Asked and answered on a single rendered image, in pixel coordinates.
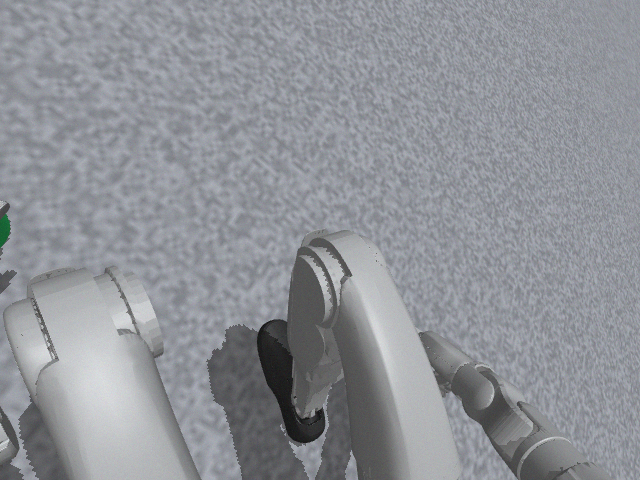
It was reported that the right robot hand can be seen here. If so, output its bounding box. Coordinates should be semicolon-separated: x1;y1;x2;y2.
416;328;475;398

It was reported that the right robot foot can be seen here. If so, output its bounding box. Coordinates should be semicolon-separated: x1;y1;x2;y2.
257;319;325;443

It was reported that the left robot arm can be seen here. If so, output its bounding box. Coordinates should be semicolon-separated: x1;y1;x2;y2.
0;407;19;471

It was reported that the right robot arm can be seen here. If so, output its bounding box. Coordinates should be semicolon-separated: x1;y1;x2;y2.
451;361;614;480

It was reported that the bottle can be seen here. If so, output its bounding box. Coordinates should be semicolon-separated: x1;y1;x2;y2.
0;214;10;248

